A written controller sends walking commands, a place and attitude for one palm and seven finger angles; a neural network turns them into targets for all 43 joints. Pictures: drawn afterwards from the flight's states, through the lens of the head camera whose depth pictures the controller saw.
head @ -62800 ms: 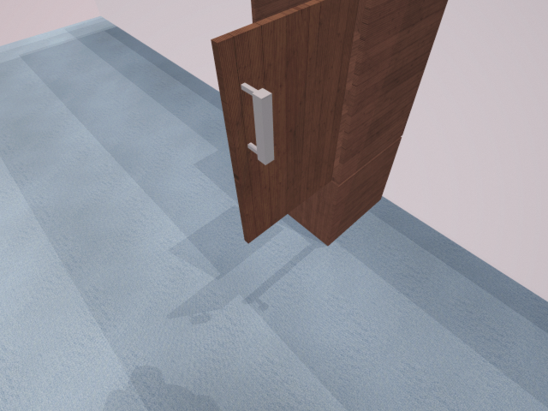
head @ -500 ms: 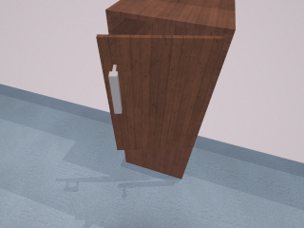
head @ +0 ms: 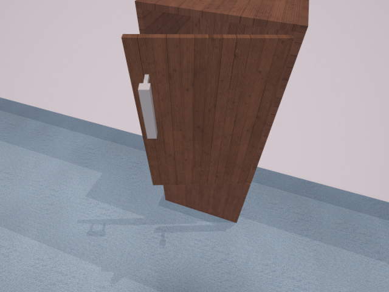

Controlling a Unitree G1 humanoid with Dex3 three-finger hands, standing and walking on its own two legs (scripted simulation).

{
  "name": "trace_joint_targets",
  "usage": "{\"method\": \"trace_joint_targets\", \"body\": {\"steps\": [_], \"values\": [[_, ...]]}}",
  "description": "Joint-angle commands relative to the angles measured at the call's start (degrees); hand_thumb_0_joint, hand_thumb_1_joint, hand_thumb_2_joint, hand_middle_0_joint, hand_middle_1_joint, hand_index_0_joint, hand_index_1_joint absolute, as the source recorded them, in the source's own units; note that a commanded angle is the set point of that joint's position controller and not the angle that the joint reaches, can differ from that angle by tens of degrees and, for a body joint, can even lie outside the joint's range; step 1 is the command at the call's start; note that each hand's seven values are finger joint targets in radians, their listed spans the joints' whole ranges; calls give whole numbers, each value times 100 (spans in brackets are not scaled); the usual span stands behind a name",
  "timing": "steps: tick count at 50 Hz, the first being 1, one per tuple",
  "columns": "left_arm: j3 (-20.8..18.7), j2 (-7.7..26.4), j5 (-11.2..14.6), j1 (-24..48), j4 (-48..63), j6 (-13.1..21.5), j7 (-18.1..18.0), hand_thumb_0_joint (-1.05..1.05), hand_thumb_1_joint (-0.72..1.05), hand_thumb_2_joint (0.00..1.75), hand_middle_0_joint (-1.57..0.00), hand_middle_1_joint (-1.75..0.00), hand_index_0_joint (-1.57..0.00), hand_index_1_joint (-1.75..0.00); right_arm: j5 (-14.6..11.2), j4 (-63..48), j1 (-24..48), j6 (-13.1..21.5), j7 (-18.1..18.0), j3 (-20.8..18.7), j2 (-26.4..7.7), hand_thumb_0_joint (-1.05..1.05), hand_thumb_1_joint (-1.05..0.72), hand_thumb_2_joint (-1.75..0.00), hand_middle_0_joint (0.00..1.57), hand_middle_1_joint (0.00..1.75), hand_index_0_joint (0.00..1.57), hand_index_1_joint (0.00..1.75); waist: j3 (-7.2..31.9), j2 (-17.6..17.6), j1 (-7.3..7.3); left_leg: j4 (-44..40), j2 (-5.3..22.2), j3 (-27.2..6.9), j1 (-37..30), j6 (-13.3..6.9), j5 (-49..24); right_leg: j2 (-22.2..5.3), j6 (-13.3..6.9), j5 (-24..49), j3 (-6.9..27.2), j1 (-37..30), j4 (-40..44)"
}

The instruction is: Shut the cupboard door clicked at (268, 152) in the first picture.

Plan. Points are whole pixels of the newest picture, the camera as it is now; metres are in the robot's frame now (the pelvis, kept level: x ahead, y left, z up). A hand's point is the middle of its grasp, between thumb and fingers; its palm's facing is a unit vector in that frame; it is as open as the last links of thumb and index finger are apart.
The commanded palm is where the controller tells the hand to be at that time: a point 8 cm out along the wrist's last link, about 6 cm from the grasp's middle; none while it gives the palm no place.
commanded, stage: look again from close up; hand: left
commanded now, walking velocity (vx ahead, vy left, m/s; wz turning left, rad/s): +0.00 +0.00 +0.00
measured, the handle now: (149, 107) +0.53 +0.15 +0.08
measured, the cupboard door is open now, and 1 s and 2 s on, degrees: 21 21 21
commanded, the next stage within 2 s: raise the hand and make a fist in 0.44 s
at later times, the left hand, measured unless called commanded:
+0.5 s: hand out of the picture +0.06 +0.20 -0.18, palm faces -0.03 -0.97 -0.22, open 7.4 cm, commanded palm none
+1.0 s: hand (105, 284) +0.15 +0.19 -0.07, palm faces +0.19 -0.98 -0.02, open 6.0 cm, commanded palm +0.16 +0.24 -0.02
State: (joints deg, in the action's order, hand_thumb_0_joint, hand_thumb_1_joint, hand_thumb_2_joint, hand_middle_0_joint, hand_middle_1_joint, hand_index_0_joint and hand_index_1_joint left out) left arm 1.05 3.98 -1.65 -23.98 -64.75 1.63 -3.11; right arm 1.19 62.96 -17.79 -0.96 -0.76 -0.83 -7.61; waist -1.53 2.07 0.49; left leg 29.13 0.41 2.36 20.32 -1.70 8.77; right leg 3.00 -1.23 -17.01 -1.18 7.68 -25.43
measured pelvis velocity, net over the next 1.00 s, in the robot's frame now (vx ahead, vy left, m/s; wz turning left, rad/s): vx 0.01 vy -0.01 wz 0.03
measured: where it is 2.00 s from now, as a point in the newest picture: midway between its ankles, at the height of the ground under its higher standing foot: outside the picture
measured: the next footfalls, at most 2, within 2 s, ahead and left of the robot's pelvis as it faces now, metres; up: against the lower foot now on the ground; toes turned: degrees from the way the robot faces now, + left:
right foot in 0.74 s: +0.09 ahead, -0.08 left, +0.00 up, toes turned +1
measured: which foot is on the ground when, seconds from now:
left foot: down 0.00-1.00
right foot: down 0.00-0.60, up 0.62-0.72, down 0.74-1.00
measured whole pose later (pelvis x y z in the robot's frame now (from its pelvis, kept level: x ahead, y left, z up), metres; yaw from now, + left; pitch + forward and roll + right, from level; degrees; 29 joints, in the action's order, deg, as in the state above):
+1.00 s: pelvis +0.01 -0.01 -0.08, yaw +2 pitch +8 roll -1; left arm -7.6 12.3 14.8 -33.7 -2.6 23.5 10.6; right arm -1.6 28.1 -12.0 14.7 -1.1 -2.0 -15.2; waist 7.1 -1.4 -2.4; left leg 64.2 -2.2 0.1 47.9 -2.2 24.5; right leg 3.1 -4.7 -28.5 -5.6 44.2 -64.1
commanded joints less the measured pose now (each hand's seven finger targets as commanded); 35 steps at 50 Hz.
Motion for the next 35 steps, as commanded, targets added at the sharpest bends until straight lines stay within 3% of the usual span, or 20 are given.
{"method": "trace_joint_targets", "body": {"steps": [1, 3, 5, 9, 19, 26, 27, 28, 29, 30, 31, 32, 33, 34, 35], "values": [[-157, 847, 73, -6, 459, 221, -33, 0, 90, 90, -20, -30, -20, -30, -11, -374, -498, 240, 31, 4, -303, 0, -90, -90, 20, 30, 20, 30, 148, 114, 262, 75, 326, -478, -811, 0, 128, -876, -398, -133, 823, 991, 506], [-139, 737, 72, -37, 454, 145, -28, 0, 90, 90, -20, -30, -20, -30, -12, -453, -410, 256, -5, -13, -447, 0, -90, -90, 20, 30, 20, 30, -86, -199, 151, -196, 437, -665, -529, -91, 433, -693, -353, -435, 696, 1017, 313], [-132, 690, 44, -115, 465, 95, -23, 0, 90, 90, -20, -30, -20, -30, -12, -487, -275, 274, -25, -5, -496, 0, -90, -90, 20, 30, 20, 30, -455, -133, 23, -502, 500, -827, -169, -196, 621, -586, -301, -369, 567, 946, 179], [-149, 772, 49, -163, 510, 31, -9, 0, 90, 90, -20, -30, -20, -30, -20, -515, -127, 276, -32, -29, -654, 0, -90, -90, 20, 30, 20, 30, -469, -337, -85, -830, 576, -968, -143, -228, 931, -551, -238, -310, 518, 847, 62], [-195, 1182, 60, 187, 674, 12, 7, 0, 90, 90, -20, -30, -20, -30, -37, -424, 75, 361, -55, -51, -915, 0, -90, -90, 20, 30, 20, 30, 175, -172, -89, -620, 634, -725, -1014, -247, -617, -698, -139, 511, 551, 554, 127], [-204, 1386, 52, 358, 671, -6, 31, 0, 90, 90, -20, -30, -20, -30, -56, -400, 361, 355, -62, -70, -1079, 0, -90, -90, 20, 30, 20, 30, 175, -249, -75, -565, 622, -627, -1158, -234, -862, -768, -111, 813, 629, 484, 240], [-115, 1110, -25, 152, 629, 34, -163, 0, 90, 90, -20, -30, -20, -30, -81, -786, 483, 314, -51, -33, -1076, 0, -90, -90, 20, 30, 20, 30, -248, 14, -38, 312, 719, -519, -1055, -95, -1633, -856, -26, 1367, 784, 921, 377], [-2945, 4819, 555, 5161, 10085, 1470, -440, 0, 90, 90, -20, -30, -20, -30, -312, -2284, -151, 1346, -379, -391, -2200, 0, -90, -90, 20, 30, 20, 30, 1754, 568, 789, 593, 491, -1133, -3174, 107, -2257, -376, -53, 1932, -243, 1647, -1369], [-455, 1743, 779, 770, 8429, 1143, -430, 0, 90, 90, -22, -32, -22, -32, -590, -2274, 304, 1946, -533, 125, -1435, 0, -90, -90, 20, 30, 20, 30, 2908, 2695, 172, 286, 898, -1621, -4267, 430, -2609, -222, 74, -87, -370, 2254, -2935], [-785, 1800, 1000, 437, 8379, 886, -710, 0, 90, 90, -24, -34, -24, -34, -538, -2025, 377, 2054, -558, 39, -1501, 0, -90, -90, 20, 30, 20, 30, 2986, 1992, -35, -167, 809, -1693, -3436, 806, -2428, -236, 22, -427, -123, 1815, -3577], [261, 79, 947, -868, 6579, 218, -544, 0, 90, 90, -25, -36, -25, -36, -444, -1905, 401, 2009, -314, 46, -1034, 0, -90, -90, 20, 30, 20, 30, 1741, 1055, 179, -889, 723, -1396, -1880, 670, -1428, -251, 35, -605, -69, 2424, -3223], [165, 515, 1020, 663, 7988, 404, -484, 0, 90, 90, -27, -38, -27, -38, -367, -2460, 379, 2044, -70, -199, -1386, 0, -90, -90, 20, 30, 20, 30, 1084, 585, 251, -732, 592, -1299, -1084, 455, -249, -347, -29, -559, -110, 2472, -2676], [-30, 628, 1053, 370, 7811, 587, -392, 0, 90, 90, -29, -40, -29, -40, -358, -2730, 619, 2139, -39, -273, -1317, 0, -90, -90, 20, 30, 20, 30, 661, 308, 184, -349, 437, -1151, -439, 346, 685, -353, -80, -698, -236, 2557, -2233], [-282, 652, 1094, -98, 6927, 815, -290, 0, 90, 90, -31, -42, -31, -42, -352, -2764, 752, 2184, -33, -279, -1315, 0, -90, -90, 20, 30, 20, 30, 42, -329, 141, 9, 238, -1037, 364, 306, 1497, -347, -93, -849, -332, 2726, -1731], [-664, 741, 1161, -1015, 6005, 1077, -80, 0, 90, 90, -33, -44, -33, -44, -392, -2811, 722, 2139, 8, -347, -1286, 0, -90, -90, 20, 30, 20, 30, -109, -736, -42, 476, 0, -778, 685, 339, 1563, -328, -110, -1054, -327, 2802, -1022]]}}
